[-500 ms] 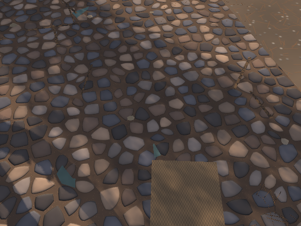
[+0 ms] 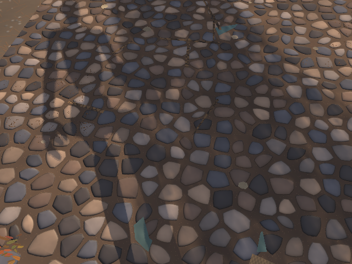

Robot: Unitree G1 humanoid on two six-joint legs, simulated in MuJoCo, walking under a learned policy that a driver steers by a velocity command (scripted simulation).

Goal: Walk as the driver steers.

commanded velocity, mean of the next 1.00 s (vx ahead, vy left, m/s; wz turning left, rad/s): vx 0.48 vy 0.00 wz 0.00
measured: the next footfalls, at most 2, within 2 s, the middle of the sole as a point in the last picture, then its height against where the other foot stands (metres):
left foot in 0.14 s outside the picture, level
right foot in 0.70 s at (196, 242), level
